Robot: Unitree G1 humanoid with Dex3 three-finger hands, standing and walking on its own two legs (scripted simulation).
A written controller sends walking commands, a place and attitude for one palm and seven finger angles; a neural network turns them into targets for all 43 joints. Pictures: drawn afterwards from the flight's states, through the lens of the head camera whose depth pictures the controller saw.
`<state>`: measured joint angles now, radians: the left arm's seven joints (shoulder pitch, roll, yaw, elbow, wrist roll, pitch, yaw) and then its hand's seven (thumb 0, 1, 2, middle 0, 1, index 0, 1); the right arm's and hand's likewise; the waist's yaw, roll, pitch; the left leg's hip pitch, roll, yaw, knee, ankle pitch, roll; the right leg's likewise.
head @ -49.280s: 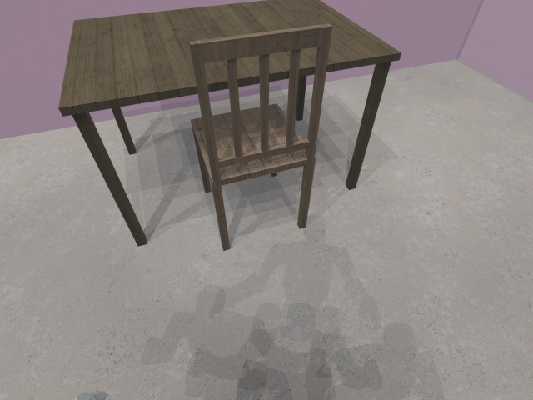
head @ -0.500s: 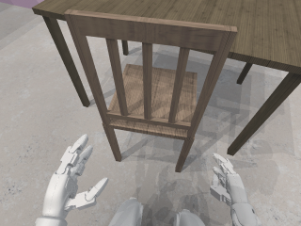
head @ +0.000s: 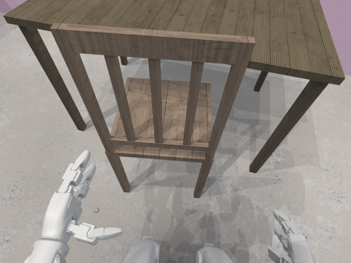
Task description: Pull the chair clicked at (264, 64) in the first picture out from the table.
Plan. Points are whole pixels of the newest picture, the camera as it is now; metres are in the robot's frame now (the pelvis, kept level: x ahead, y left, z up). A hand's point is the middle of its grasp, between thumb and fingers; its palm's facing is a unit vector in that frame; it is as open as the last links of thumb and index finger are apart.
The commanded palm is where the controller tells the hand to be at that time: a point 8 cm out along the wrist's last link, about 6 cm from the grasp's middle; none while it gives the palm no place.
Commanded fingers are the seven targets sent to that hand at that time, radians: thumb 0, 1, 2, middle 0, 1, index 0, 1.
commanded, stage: raise the hand toward the chair's back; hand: left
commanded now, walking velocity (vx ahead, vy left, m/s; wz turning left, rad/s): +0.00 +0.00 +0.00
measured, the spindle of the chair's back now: (157, 108) +0.51 +0.08 +0.01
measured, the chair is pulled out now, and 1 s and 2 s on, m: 0.12 0.12 0.12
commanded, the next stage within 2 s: aim the fingers beside a spindle in 1.00 s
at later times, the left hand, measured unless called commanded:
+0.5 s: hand (74, 192) +0.25 +0.21 +0.06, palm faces -0.01 -1.00 -0.06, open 16.9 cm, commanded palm +0.23 +0.27 +0.06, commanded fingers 0.00 -0.50 0.30 -0.06 -0.08 -0.06 -0.08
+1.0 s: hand (73, 192) +0.25 +0.22 +0.06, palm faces -0.01 -1.00 -0.06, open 16.9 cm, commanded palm +0.23 +0.27 +0.06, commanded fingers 0.00 -0.50 0.30 -0.06 -0.08 -0.06 -0.08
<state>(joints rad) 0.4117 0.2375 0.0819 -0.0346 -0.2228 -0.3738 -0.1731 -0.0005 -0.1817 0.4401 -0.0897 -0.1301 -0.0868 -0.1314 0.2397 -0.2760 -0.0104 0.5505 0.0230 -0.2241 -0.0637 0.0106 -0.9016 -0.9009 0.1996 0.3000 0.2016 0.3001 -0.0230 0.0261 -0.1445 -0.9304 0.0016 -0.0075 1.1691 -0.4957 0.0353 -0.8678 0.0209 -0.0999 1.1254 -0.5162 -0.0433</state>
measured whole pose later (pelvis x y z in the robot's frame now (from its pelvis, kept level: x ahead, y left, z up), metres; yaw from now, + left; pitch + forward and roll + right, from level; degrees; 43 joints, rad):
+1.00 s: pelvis +0.01 +0.01 +0.01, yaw +0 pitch +13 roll -3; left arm 0.29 0.29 0.20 0.10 -0.28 -0.36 -0.29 -0.01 -0.50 0.30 -0.06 -0.08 -0.06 -0.08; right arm 0.24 -0.25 0.04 0.56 0.02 -0.22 -0.05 0.01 -0.90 -0.90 0.20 0.30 0.20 0.30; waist -0.02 0.03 -0.13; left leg -0.85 -0.01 -0.01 1.10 -0.48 0.05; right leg -0.78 0.02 -0.10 1.04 -0.49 -0.03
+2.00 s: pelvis +0.01 +0.00 -0.01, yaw +0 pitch +18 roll -2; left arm -0.03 0.25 0.16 0.32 -0.22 -0.38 -0.22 -0.01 -0.50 0.30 -0.06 -0.08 -0.06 -0.08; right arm 0.23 -0.26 0.03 0.57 0.01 -0.17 -0.03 0.01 -0.90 -0.90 0.20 0.30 0.20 0.30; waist -0.03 0.04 -0.15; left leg -1.00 0.00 0.00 1.20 -0.51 0.04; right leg -0.95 0.02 -0.09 1.16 -0.53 -0.04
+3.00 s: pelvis +0.00 +0.01 -0.03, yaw -1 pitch +21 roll -3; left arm -0.25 0.24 0.15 0.51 -0.17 -0.42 -0.16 -0.01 -0.50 0.30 -0.06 -0.08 -0.06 -0.08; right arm 0.21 -0.26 0.03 0.59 -0.01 -0.09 -0.01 0.01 -0.90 -0.90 0.20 0.30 0.20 0.30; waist -0.05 0.03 -0.15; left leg -1.13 0.00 0.00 1.28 -0.52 0.05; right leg -1.07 0.02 -0.09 1.23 -0.54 -0.03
